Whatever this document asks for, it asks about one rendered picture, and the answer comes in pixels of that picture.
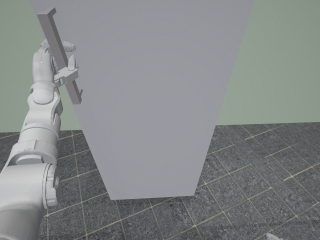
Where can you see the fridge door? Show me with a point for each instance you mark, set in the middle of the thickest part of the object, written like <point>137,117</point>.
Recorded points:
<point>154,74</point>

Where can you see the robot left upper arm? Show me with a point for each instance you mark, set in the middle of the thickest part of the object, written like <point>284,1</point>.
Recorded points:
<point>26,193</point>

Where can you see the robot left hand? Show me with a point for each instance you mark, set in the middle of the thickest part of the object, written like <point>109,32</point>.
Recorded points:
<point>44,67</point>

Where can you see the robot left forearm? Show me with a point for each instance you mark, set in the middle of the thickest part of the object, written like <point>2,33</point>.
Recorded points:
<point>37,143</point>

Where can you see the handle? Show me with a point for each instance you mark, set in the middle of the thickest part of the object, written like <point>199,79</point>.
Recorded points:
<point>51,33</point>

